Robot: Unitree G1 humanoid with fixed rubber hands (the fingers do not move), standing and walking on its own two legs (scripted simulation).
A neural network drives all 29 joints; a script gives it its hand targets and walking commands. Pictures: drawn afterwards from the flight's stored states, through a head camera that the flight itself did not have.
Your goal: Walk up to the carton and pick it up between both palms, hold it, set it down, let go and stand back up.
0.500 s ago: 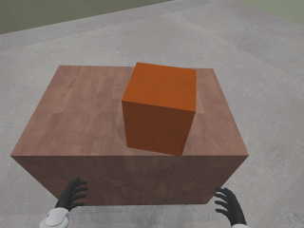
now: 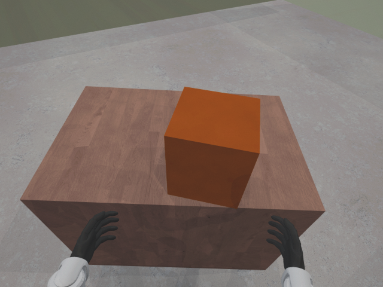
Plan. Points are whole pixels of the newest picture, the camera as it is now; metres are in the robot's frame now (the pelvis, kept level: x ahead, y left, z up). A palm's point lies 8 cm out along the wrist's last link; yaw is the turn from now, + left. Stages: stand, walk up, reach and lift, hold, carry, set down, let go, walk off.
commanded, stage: reach and lift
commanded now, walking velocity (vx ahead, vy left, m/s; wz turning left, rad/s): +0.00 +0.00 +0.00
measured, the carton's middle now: (211, 149) +0.48 -0.02 -0.02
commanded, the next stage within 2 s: none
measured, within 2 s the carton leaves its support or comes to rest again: neither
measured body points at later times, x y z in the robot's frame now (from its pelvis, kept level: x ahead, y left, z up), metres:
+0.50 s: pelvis +0.00 +0.00 +0.00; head +0.01 +0.02 +0.45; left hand +0.27 +0.24 -0.01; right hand +0.26 -0.18 -0.01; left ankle +0.00 +0.11 -0.74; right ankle -0.03 -0.15 -0.74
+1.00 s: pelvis -0.01 -0.01 +0.00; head +0.00 +0.01 +0.45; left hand +0.35 +0.22 +0.06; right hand +0.32 -0.19 +0.04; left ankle +0.00 +0.11 -0.74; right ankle -0.03 -0.15 -0.74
